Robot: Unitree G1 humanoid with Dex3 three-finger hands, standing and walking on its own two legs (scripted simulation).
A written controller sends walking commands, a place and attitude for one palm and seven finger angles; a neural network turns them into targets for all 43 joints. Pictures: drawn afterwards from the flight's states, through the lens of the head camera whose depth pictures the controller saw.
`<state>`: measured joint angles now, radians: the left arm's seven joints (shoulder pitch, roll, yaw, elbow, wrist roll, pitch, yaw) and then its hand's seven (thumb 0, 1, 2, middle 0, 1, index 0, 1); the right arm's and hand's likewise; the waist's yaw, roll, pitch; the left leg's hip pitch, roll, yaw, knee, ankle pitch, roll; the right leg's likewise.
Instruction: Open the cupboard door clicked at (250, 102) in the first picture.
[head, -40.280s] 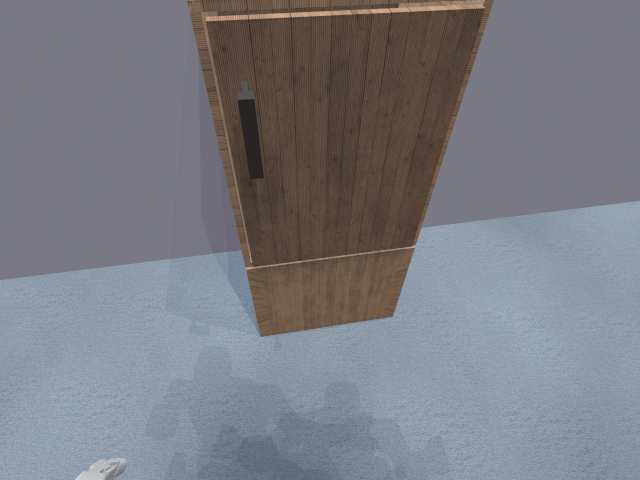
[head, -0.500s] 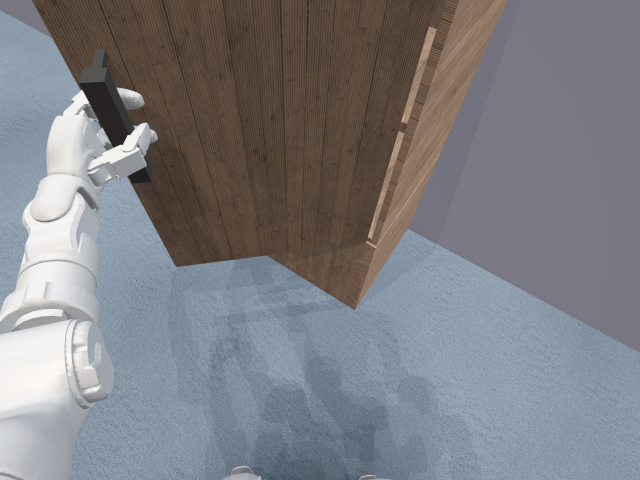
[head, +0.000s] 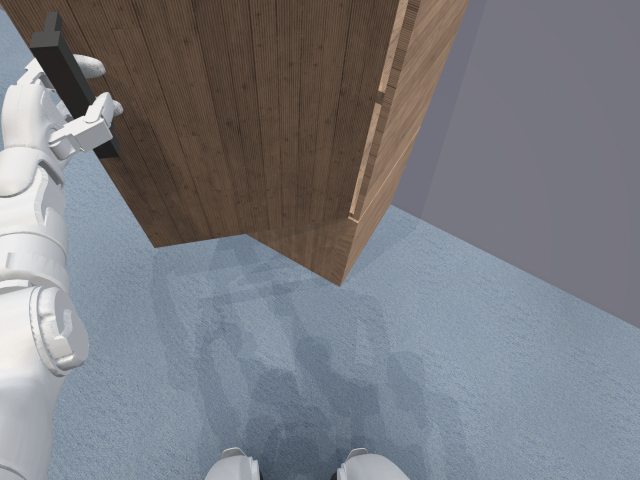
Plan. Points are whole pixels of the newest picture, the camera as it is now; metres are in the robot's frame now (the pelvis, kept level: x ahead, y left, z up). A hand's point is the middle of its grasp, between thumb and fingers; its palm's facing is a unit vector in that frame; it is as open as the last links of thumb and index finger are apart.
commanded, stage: pull the door open along its arc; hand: left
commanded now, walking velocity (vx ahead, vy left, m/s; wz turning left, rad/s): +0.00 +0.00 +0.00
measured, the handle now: (83, 90) +0.57 +0.23 +0.13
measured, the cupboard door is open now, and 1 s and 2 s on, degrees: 43 59 78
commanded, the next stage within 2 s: open thumb and fingers to let go in 1.30 s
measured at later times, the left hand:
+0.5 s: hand (121, 170) +0.44 +0.17 +0.13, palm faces +0.33 -0.94 +0.08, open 6.1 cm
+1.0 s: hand (138, 186) +0.42 +0.15 +0.12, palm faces +0.44 -0.90 +0.02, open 5.8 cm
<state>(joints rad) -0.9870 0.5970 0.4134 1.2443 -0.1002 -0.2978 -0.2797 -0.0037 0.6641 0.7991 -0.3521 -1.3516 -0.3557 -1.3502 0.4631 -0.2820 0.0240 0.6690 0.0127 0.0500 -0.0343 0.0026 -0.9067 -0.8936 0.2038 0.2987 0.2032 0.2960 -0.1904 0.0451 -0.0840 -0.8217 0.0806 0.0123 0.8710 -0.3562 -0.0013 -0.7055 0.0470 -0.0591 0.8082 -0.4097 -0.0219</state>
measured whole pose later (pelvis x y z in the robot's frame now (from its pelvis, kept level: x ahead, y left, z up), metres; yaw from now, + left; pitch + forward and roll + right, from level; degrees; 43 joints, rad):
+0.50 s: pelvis +0.02 +0.00 +0.02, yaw +1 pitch +11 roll -1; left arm -0.51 0.13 0.27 0.58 -0.12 -0.15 0.20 -0.02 0.65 0.77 -0.33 -1.35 -0.37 -1.31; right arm 0.28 -0.23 -0.01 0.61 0.00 0.01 0.01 0.00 -0.91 -0.89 0.20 0.30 0.20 0.30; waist -0.05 0.04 -0.12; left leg -0.60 0.05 0.04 0.76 -0.36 0.00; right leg -0.49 0.02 -0.04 0.72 -0.42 -0.01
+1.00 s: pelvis +0.02 -0.02 +0.02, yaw +1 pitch +9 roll +0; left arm -0.43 0.09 0.21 0.55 -0.07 -0.21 0.36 -0.02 0.71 0.75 -0.35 -1.35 -0.35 -1.35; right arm 0.39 -0.24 -0.04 0.70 -0.02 0.03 0.01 0.01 -0.91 -0.89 0.20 0.30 0.20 0.30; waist -0.05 0.06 -0.11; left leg -0.54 0.06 0.03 0.71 -0.32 -0.02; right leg -0.45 0.03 -0.04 0.70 -0.40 -0.04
